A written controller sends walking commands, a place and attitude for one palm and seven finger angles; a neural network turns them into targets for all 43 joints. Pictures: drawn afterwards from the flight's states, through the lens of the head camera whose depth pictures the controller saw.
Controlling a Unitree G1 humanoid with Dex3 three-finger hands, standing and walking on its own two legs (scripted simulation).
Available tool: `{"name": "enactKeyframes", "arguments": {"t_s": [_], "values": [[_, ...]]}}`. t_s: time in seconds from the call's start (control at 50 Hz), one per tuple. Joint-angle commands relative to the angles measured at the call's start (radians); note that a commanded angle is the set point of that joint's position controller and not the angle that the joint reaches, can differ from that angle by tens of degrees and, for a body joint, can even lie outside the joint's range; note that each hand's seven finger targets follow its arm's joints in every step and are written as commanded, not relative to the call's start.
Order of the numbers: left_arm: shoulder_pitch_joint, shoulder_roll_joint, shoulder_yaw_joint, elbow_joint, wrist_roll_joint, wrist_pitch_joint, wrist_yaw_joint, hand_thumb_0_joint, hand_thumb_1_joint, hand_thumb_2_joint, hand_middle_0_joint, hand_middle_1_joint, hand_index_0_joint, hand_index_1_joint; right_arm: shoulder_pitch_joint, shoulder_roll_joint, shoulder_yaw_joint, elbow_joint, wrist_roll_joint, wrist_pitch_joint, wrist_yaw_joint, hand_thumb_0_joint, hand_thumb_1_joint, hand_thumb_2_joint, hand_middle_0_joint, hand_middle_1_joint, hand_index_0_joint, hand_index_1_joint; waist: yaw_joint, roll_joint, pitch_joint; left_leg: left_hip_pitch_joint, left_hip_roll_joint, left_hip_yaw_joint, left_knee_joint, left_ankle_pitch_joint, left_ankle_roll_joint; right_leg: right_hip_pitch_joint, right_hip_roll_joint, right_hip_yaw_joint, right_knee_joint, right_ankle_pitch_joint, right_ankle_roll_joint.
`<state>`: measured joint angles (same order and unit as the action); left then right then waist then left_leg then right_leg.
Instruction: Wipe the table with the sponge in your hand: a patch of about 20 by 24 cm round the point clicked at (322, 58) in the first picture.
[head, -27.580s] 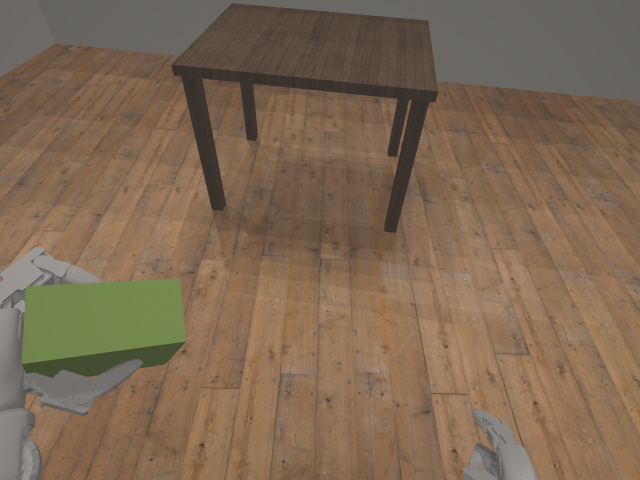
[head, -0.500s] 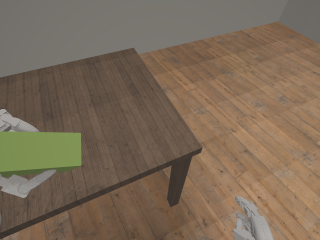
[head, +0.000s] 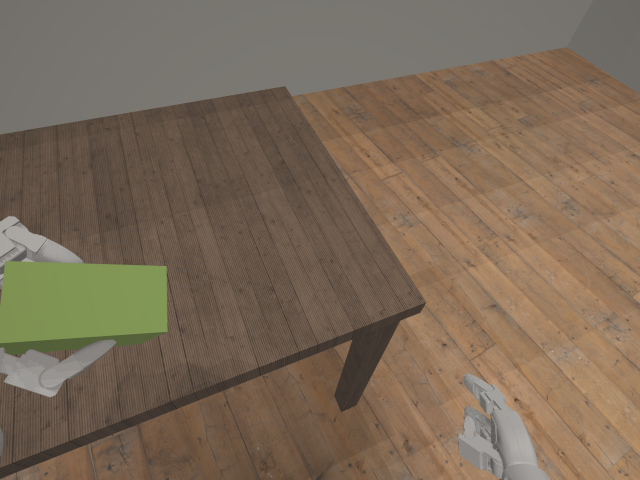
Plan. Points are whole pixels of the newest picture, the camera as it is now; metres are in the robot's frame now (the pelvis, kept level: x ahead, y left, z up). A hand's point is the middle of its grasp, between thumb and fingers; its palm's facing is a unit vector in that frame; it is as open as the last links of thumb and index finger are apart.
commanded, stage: come to a stop and stand still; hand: left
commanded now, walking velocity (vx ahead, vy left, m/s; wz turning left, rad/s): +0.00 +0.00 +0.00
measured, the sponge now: (107, 309) +0.24 +0.23 +0.13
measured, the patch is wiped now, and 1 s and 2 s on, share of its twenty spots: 0.00 0.00 0.00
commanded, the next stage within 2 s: look again from close up in 0.56 s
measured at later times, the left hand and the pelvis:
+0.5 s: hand (0, 382) +0.16 +0.27 +0.15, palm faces +0.40 -0.84 -0.36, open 10.0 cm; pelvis -0.05 +0.01 +0.00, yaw +1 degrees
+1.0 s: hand (52, 353) +0.19 +0.25 +0.15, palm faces +0.35 -0.86 -0.37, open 10.0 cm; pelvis -0.03 +0.00 +0.00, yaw -1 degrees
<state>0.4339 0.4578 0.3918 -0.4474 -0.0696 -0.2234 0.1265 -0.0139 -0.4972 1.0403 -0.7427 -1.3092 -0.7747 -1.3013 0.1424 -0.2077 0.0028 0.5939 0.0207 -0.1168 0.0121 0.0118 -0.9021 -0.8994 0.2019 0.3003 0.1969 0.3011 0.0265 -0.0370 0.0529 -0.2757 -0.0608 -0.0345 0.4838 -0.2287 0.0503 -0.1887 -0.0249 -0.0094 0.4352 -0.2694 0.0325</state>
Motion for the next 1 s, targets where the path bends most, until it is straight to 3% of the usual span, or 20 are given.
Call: {"name": "enactKeyframes", "arguments": {"t_s": [0.0, 0.02, 0.08, 0.1, 0.12, 0.2, 0.22, 0.26, 0.3, 0.34, 0.46, 0.5, 0.52, 0.58, 0.6, 0.62, 0.7, 0.72, 0.78, 0.98], "values": [[-0.050, 0.176, 0.126, -0.207, -0.018, -0.052, 0.014, 0.000, 0.100, 1.300, -1.200, -1.600, -1.200, -1.600, -0.050, -0.168, -0.059, -0.143, 0.008, -0.039, -0.011, 0.000, -0.900, -0.900, 0.200, 0.300, 0.200, 0.300, 0.008, 0.075, -0.226, 0.114, 0.128, -0.087, -0.068, 0.336, -0.040, 0.061, -0.051, 0.016, -0.020, 0.270, -0.037], [-0.053, 0.109, 0.064, -0.231, -0.014, -0.057, 0.008, 0.000, 0.100, 1.300, -1.200, -1.600, -1.200, -1.600, -0.046, -0.140, -0.049, -0.147, 0.007, -0.039, -0.013, 0.000, -0.900, -0.900, 0.200, 0.300, 0.200, 0.300, 0.006, 0.080, -0.204, 0.099, 0.128, -0.088, -0.075, 0.322, -0.042, 0.066, -0.054, 0.000, -0.029, 0.260, -0.038], [-0.103, 0.127, 0.057, -0.291, -0.006, -0.062, 0.013, 0.000, 0.100, 1.300, -1.200, -1.600, -1.200, -1.600, -0.052, -0.155, -0.046, -0.148, 0.002, -0.054, -0.012, 0.000, -0.900, -0.900, 0.200, 0.300, 0.200, 0.300, 0.003, 0.121, -0.198, 0.062, 0.126, -0.102, -0.095, 0.189, -0.041, 0.077, -0.051, 0.005, -0.035, 0.196, -0.040], [-0.112, 0.177, 0.094, -0.295, -0.001, -0.061, 0.020, 0.000, 0.100, 1.300, -1.200, -1.600, -1.200, -1.600, -0.061, -0.168, -0.048, -0.146, 0.004, -0.057, -0.015, 0.000, -0.900, -0.900, 0.200, 0.300, 0.200, 0.300, 0.003, 0.149, -0.205, 0.054, 0.135, -0.123, -0.113, 0.129, -0.038, 0.072, -0.041, 0.011, -0.022, 0.158, -0.038], [-0.121, 0.118, 0.049, -0.299, 0.003, -0.065, 0.015, 0.000, 0.100, 1.300, -1.200, -1.600, -1.200, -1.600, -0.058, -0.143, -0.040, -0.146, 0.001, -0.057, -0.016, 0.000, -0.900, -0.900, 0.200, 0.300, 0.200, 0.300, 0.000, 0.150, -0.181, 0.035, 0.138, -0.126, -0.131, 0.079, -0.041, 0.067, -0.044, 0.003, -0.031, 0.130, -0.040], [-0.124, 0.175, 0.106, -0.250, 0.017, -0.074, 0.018, 0.000, 0.100, 1.300, -1.200, -1.600, -1.200, -1.600, -0.052, -0.168, -0.045, -0.141, 0.000, -0.067, -0.016, 0.000, -0.900, -0.900, 0.200, 0.300, 0.200, 0.300, 0.001, 0.209, -0.130, -0.077, 0.157, -0.188, -0.205, -0.184, -0.026, 0.078, -0.022, 0.009, -0.006, 0.040, -0.035], [-0.128, 0.117, 0.067, -0.251, 0.018, -0.081, 0.011, 0.000, 0.100, 1.300, -1.200, -1.600, -1.200, -1.600, -0.049, -0.139, -0.040, -0.142, -0.001, -0.067, -0.017, 0.000, -0.900, -0.900, 0.200, 0.300, 0.200, 0.300, 0.001, 0.189, -0.127, -0.091, 0.155, -0.186, -0.216, -0.218, -0.027, 0.085, -0.026, 0.001, -0.012, 0.040, -0.035], [-0.118, 0.132, 0.089, -0.226, 0.014, -0.090, 0.010, 0.000, 0.100, 1.300, -1.200, -1.600, -1.200, -1.600, -0.045, -0.148, -0.044, -0.143, 0.000, -0.074, -0.016, 0.000, -0.900, -0.900, 0.200, 0.300, 0.200, 0.300, 0.003, 0.161, -0.120, -0.120, 0.152, -0.188, -0.217, -0.274, -0.015, 0.091, -0.029, 0.009, -0.023, 0.029, -0.035], [-0.073, 0.152, 0.114, -0.180, 0.009, -0.089, 0.008, 0.000, 0.100, 1.300, -1.200, -1.600, -1.200, -1.600, -0.040, -0.159, -0.049, -0.139, 0.002, -0.075, -0.015, 0.000, -0.900, -0.900, 0.200, 0.300, 0.200, 0.300, 0.004, 0.132, -0.129, -0.088, 0.149, -0.187, -0.210, -0.253, -0.019, 0.066, -0.030, 0.016, -0.035, 0.013, -0.038], [-0.100, 0.105, 0.067, -0.219, 0.009, -0.098, -0.001, 0.000, 0.100, 1.300, -1.200, -1.600, -1.200, -1.600, -0.047, -0.150, -0.047, -0.146, 0.004, -0.081, -0.011, 0.000, -0.900, -0.900, 0.200, 0.300, 0.200, 0.300, 0.001, 0.109, -0.125, -0.077, 0.150, -0.183, -0.211, -0.265, -0.021, 0.051, -0.031, 0.011, -0.043, 0.002, -0.037], [-0.116, 0.091, 0.052, -0.226, 0.019, -0.095, -0.005, 0.000, 0.100, 1.300, -1.200, -1.600, -1.200, -1.600, -0.049, -0.149, -0.045, -0.147, 0.001, -0.094, -0.013, 0.000, -0.900, -0.900, 0.200, 0.300, 0.200, 0.300, -0.001, 0.120, -0.113, -0.092, 0.152, -0.171, -0.213, -0.308, -0.010, 0.052, -0.030, 0.026, -0.051, -0.009, -0.036], [-0.121, 0.132, 0.087, -0.222, 0.022, -0.088, -0.001, 0.000, 0.100, 1.300, -1.200, -1.600, -1.200, -1.600, -0.045, -0.159, -0.048, -0.141, 0.001, -0.092, -0.015, 0.000, -0.900, -0.900, 0.200, 0.300, 0.200, 0.300, -0.003, 0.123, -0.122, -0.074, 0.144, -0.163, -0.194, -0.274, -0.012, 0.048, -0.030, 0.037, -0.061, -0.010, -0.042], [-0.131, 0.077, 0.046, -0.233, 0.022, -0.087, -0.006, 0.000, 0.100, 1.300, -1.200, -1.600, -1.200, -1.600, -0.045, -0.137, -0.042, -0.143, 0.000, -0.090, -0.015, 0.000, -0.900, -0.900, 0.200, 0.300, 0.200, 0.300, -0.004, 0.110, -0.129, -0.056, 0.144, -0.153, -0.191, -0.263, -0.015, 0.044, -0.034, 0.031, -0.066, -0.006, -0.043], [-0.134, 0.090, 0.058, -0.244, 0.023, -0.081, -0.006, 0.000, 0.100, 1.300, -1.200, -1.600, -1.200, -1.600, -0.048, -0.141, -0.043, -0.146, -0.002, -0.092, -0.019, 0.000, -0.900, -0.900, 0.200, 0.300, 0.200, 0.300, -0.004, 0.104, -0.117, -0.039, 0.132, -0.128, -0.158, -0.220, -0.015, 0.027, -0.040, 0.041, -0.094, -0.003, -0.049], [-0.123, 0.130, 0.093, -0.235, 0.024, -0.074, -0.002, 0.000, 0.100, 1.300, -1.200, -1.600, -1.200, -1.600, -0.050, -0.155, -0.047, -0.143, -0.004, -0.087, -0.021, 0.000, -0.900, -0.900, 0.200, 0.300, 0.200, 0.300, -0.004, 0.125, -0.128, -0.029, 0.134, -0.130, -0.159, -0.203, -0.017, 0.032, -0.037, 0.047, -0.089, 0.004, -0.051], [-0.121, 0.079, 0.055, -0.251, 0.022, -0.073, -0.007, 0.000, 0.100, 1.300, -1.200, -1.600, -1.200, -1.600, -0.053, -0.133, -0.039, -0.147, -0.004, -0.085, -0.021, 0.000, -0.900, -0.900, 0.200, 0.300, 0.200, 0.300, -0.004, 0.127, -0.137, -0.024, 0.135, -0.123, -0.161, -0.195, -0.017, 0.042, -0.039, 0.041, -0.087, 0.014, -0.050], [-0.092, 0.107, 0.084, -0.244, 0.023, -0.062, -0.007, 0.000, 0.100, 1.300, -1.200, -1.600, -1.200, -1.600, -0.050, -0.152, -0.046, -0.146, -0.005, -0.080, -0.025, 0.000, -0.900, -0.900, 0.200, 0.300, 0.200, 0.300, -0.006, 0.136, -0.131, -0.005, 0.132, -0.112, -0.146, -0.141, -0.020, 0.038, -0.035, 0.045, -0.094, 0.041, -0.054], [-0.087, 0.066, 0.054, -0.248, 0.022, -0.062, -0.011, 0.000, 0.100, 1.300, -1.200, -1.600, -1.200, -1.600, -0.048, -0.134, -0.040, -0.150, -0.005, -0.077, -0.025, 0.000, -0.900, -0.900, 0.200, 0.300, 0.200, 0.300, -0.006, 0.126, -0.135, -0.002, 0.133, -0.105, -0.148, -0.130, -0.021, 0.044, -0.035, 0.037, -0.094, 0.049, -0.053], [-0.067, 0.074, 0.064, -0.236, 0.019, -0.054, -0.015, 0.000, 0.100, 1.300, -1.200, -1.600, -1.200, -1.600, -0.047, -0.139, -0.041, -0.155, -0.005, -0.071, -0.028, 0.000, -0.900, -0.900, 0.200, 0.300, 0.200, 0.300, -0.006, 0.080, -0.125, 0.013, 0.125, -0.083, -0.124, -0.084, -0.021, 0.033, -0.041, 0.043, -0.112, 0.076, -0.052], [-0.071, 0.079, 0.068, -0.261, 0.021, -0.041, -0.021, 0.000, 0.100, 1.300, -1.200, -1.600, -1.200, -1.600, -0.048, -0.137, -0.039, -0.167, -0.006, -0.056, -0.040, 0.000, -0.900, -0.900, 0.200, 0.300, 0.200, 0.300, -0.006, 0.092, -0.146, 0.041, 0.133, -0.081, -0.128, 0.030, -0.018, 0.077, -0.034, 0.031, -0.089, 0.163, -0.047]]}}
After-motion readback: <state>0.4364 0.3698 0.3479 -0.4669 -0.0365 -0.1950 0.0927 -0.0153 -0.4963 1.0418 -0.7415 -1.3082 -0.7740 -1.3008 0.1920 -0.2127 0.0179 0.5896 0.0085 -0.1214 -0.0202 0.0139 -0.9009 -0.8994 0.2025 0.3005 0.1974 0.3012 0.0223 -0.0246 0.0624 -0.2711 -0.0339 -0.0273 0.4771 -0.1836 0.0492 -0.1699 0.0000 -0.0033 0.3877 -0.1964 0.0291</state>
